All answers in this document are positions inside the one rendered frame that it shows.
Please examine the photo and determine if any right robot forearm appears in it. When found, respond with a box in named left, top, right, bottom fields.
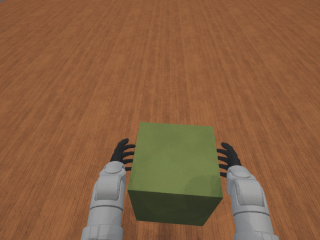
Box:
left=226, top=165, right=279, bottom=240

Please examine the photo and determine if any carton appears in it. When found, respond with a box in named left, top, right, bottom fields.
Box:
left=127, top=122, right=224, bottom=227

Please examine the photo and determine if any right robot hand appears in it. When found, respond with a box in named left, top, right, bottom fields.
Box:
left=216, top=142, right=242, bottom=178

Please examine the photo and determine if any left robot hand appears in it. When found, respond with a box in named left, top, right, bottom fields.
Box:
left=110, top=138, right=136, bottom=171

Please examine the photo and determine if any left robot forearm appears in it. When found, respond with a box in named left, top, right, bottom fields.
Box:
left=80, top=161, right=126, bottom=240

